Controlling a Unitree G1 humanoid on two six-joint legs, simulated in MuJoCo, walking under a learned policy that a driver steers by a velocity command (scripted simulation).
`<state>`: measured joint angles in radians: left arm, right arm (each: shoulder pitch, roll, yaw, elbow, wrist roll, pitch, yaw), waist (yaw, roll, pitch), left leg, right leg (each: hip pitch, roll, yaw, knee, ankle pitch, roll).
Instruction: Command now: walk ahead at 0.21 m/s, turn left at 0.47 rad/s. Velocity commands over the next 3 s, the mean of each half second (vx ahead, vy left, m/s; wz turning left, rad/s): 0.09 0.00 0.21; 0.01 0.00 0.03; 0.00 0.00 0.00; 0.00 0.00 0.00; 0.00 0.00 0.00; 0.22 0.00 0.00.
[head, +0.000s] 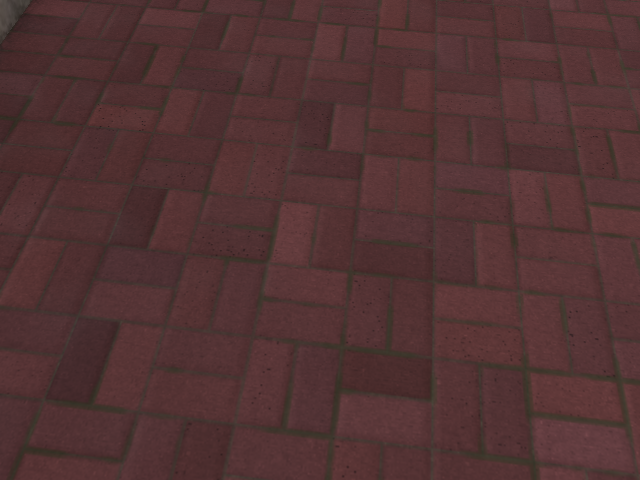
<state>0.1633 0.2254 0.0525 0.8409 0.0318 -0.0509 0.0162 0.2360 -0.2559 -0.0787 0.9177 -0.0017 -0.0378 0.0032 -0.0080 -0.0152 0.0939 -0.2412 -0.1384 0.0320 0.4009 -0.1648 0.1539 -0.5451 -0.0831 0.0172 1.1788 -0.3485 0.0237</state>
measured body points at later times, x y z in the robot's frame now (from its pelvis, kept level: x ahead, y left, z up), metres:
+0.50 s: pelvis +0.12 -0.05 +0.00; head +0.14 -0.06 +0.45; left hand +0.19 +0.21 -0.12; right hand +0.21 -0.29 -0.15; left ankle +0.04 +0.05 -0.70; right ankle +0.18 -0.13 -0.74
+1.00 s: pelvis +0.12 -0.02 +0.01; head +0.12 -0.02 +0.46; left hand +0.13 +0.23 -0.15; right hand +0.15 -0.26 -0.15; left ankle +0.08 +0.08 -0.74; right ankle +0.18 -0.13 -0.74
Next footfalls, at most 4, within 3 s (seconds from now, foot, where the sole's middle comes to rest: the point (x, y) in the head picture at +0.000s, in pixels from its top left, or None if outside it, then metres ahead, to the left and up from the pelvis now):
0.36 right None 0.22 -0.13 -0.77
0.66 left None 0.12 0.09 -0.77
2.90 right None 0.32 -0.12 -0.77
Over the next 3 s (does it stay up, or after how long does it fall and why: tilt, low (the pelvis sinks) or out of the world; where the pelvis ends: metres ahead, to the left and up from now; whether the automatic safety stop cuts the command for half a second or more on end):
stays up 0.27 -0.05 -0.01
